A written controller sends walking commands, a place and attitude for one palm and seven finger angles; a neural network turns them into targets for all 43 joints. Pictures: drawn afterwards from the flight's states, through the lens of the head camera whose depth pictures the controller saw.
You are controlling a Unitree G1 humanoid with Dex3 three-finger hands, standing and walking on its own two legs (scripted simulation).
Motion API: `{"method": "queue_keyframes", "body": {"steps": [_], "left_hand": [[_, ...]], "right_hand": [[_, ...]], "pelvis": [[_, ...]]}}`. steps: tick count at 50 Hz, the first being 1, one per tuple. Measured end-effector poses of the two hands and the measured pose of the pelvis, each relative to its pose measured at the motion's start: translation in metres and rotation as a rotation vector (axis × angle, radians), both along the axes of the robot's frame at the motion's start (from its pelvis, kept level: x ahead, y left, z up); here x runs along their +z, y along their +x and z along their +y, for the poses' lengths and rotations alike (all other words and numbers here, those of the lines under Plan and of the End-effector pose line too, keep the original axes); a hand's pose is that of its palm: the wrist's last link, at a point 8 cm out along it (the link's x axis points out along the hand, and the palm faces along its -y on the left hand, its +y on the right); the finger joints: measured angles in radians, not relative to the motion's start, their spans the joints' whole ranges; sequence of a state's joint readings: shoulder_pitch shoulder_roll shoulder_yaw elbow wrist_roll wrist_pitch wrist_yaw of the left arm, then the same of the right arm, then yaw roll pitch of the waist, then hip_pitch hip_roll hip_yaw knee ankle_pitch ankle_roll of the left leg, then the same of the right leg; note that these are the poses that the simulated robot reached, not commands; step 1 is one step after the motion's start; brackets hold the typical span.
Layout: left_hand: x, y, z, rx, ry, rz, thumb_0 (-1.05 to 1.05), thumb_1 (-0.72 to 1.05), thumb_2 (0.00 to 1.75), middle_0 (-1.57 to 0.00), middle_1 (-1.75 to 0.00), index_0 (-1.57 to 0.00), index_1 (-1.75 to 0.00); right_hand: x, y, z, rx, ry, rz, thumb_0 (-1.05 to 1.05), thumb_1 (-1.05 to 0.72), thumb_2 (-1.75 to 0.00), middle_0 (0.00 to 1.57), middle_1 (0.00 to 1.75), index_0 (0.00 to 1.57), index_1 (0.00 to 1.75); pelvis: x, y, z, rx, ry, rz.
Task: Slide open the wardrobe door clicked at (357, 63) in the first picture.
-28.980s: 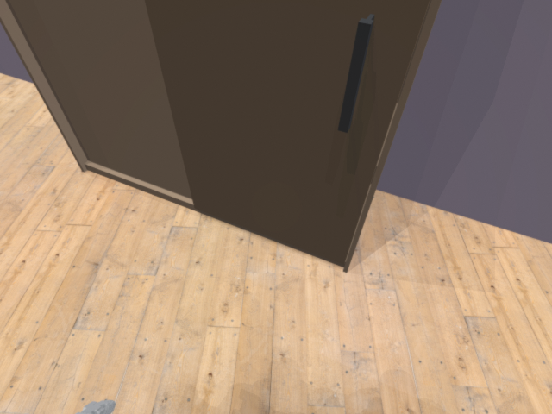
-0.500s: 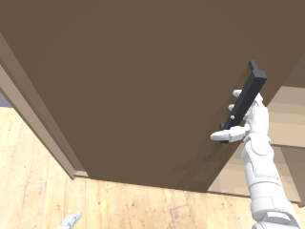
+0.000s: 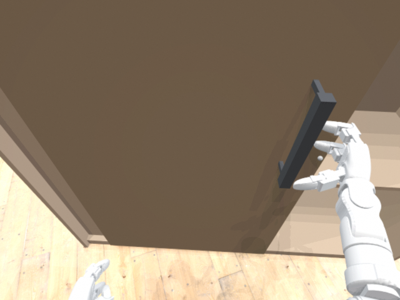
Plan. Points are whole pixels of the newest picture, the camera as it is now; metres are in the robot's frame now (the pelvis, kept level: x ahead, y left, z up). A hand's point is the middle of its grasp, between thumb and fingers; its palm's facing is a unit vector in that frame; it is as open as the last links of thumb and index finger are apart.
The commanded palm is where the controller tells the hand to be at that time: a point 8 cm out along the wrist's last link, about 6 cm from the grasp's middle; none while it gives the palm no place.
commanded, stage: slip the hand off the handle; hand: right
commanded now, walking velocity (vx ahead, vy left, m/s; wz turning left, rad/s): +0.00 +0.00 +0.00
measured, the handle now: (298, 140) +0.43 -0.19 +0.10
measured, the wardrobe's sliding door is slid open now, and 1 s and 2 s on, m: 0.59 0.59 0.59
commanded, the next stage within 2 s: draw the hand back to the body in 0.82 s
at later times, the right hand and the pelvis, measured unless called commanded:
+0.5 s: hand (331, 188) +0.31 -0.22 +0.10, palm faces +0.24 +0.96 -0.13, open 14.7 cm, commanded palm +0.27 -0.26 +0.11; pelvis +0.00 +0.01 +0.00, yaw +1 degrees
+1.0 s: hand (349, 226) +0.23 -0.22 +0.11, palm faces +0.23 +0.97 -0.09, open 14.7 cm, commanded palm +0.20 -0.27 +0.12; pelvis -0.01 +0.02 +0.00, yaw -2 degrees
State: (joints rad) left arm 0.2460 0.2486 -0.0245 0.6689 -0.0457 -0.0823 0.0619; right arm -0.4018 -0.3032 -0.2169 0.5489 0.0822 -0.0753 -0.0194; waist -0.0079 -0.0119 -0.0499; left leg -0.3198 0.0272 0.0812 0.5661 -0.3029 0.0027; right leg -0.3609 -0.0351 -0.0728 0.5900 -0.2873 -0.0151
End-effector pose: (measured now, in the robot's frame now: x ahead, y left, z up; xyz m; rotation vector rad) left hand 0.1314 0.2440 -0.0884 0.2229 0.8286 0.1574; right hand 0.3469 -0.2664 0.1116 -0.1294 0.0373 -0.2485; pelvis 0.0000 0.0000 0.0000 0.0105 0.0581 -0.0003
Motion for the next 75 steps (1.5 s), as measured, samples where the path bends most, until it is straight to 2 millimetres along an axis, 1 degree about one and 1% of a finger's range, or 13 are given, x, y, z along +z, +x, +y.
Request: {"method": "queue_keyframes", "body": {"steps": [9,12,16,22,34,39,45,49,54,57,66,73,75], "left_hand": [[-0.006,-0.018,0.010,0.032,0.000,0.037,0.01,0.90,0.90,-0.20,-0.30,-0.20,-0.30],[-0.007,-0.022,0.012,0.044,-0.006,0.036,0.01,0.90,0.90,-0.20,-0.30,-0.20,-0.30],[-0.006,-0.022,0.013,0.047,-0.013,0.020,0.01,0.90,0.90,-0.20,-0.30,-0.20,-0.30],[-0.001,-0.006,0.009,0.018,-0.015,-0.042,0.01,0.90,0.90,-0.20,-0.30,-0.20,-0.30],[0.019,0.038,-0.012,-0.076,-0.048,-0.212,0.01,0.90,0.90,-0.20,-0.30,-0.20,-0.30],[0.024,0.045,-0.016,-0.100,-0.057,-0.246,0.01,0.90,0.90,-0.20,-0.30,-0.20,-0.30],[0.024,0.042,-0.015,-0.111,-0.050,-0.246,0.01,0.90,0.90,-0.20,-0.30,-0.20,-0.30],[0.020,0.037,-0.012,-0.115,-0.037,-0.233,0.01,0.90,0.90,-0.20,-0.30,-0.20,-0.30],[0.019,0.027,-0.006,-0.095,-0.021,-0.243,0.01,0.90,0.90,-0.20,-0.30,-0.20,-0.30],[0.022,0.023,-0.002,-0.071,-0.028,-0.273,0.01,0.90,0.90,-0.20,-0.30,-0.20,-0.30],[0.031,0.022,-0.001,-0.075,-0.024,-0.329,0.01,0.90,0.90,-0.20,-0.30,-0.20,-0.30],[0.036,0.033,-0.013,-0.114,-0.026,-0.362,0.01,0.90,0.90,-0.20,-0.30,-0.20,-0.30],[0.038,0.036,-0.018,-0.131,-0.024,-0.362,0.01,0.90,0.90,-0.20,-0.30,-0.20,-0.30]], "right_hand": [[0.003,-0.003,-0.012,0.008,-0.001,-0.016,-0.01,0.55,-0.20,0.25,1.15,0.26,1.15],[0.004,-0.011,-0.014,0.016,-0.002,-0.025,-0.01,0.55,-0.20,0.25,1.15,0.26,1.15],[0.001,-0.030,-0.010,0.028,-0.003,-0.036,-0.01,0.55,-0.20,0.25,1.15,0.26,1.15],[-0.003,-0.060,-0.003,0.015,-0.008,-0.038,-0.01,0.55,-0.20,0.25,1.15,0.26,1.15],[0.004,-0.105,0.000,-0.004,-0.014,-0.047,-0.01,0.55,-0.20,0.25,1.15,0.26,1.15],[0.003,-0.125,0.001,-0.006,-0.014,-0.040,-0.01,0.55,-0.20,0.25,1.15,0.26,1.15],[0.002,-0.145,0.000,-0.018,-0.020,-0.031,-0.01,0.55,-0.20,0.26,1.15,0.26,1.15],[0.003,-0.148,-0.002,-0.007,0.000,-0.055,-0.01,0.55,-0.20,0.25,1.16,0.26,1.15],[0.014,-0.140,-0.003,0.164,0.057,-0.118,-0.01,0.55,-0.20,0.25,1.16,0.26,1.15],[0.020,-0.141,-0.007,0.195,0.060,-0.120,-0.01,0.55,-0.20,0.25,1.15,0.26,1.15],[0.024,-0.171,-0.013,0.142,0.064,-0.108,-0.01,0.55,-0.20,0.25,1.15,0.26,1.15],[0.033,-0.185,-0.016,0.134,0.040,-0.134,-0.01,0.52,-0.21,0.25,1.14,0.26,1.13],[0.039,-0.187,-0.018,0.067,-0.049,-0.127,-0.01,0.49,-0.23,0.25,1.12,0.26,1.11]], "pelvis": [[-0.001,0.000,0.004,0.008,-0.001,0.010],[-0.001,0.001,0.004,0.014,-0.002,0.010],[-0.001,0.002,0.004,0.018,-0.003,0.003],[-0.001,-0.001,0.005,0.012,-0.004,-0.017],[0.000,-0.007,0.010,-0.004,-0.006,-0.052],[0.000,-0.008,0.012,-0.008,-0.006,-0.063],[0.000,-0.009,0.015,-0.014,-0.006,-0.072],[-0.001,-0.011,0.016,-0.025,-0.004,-0.076],[-0.001,-0.012,0.017,-0.025,-0.002,-0.085],[0.000,-0.011,0.016,-0.015,-0.003,-0.085],[0.001,-0.011,0.010,-0.013,-0.001,-0.094],[0.001,-0.014,0.008,-0.026,0.001,-0.114],[0.002,-0.015,0.007,-0.024,0.004,-0.122]]}}
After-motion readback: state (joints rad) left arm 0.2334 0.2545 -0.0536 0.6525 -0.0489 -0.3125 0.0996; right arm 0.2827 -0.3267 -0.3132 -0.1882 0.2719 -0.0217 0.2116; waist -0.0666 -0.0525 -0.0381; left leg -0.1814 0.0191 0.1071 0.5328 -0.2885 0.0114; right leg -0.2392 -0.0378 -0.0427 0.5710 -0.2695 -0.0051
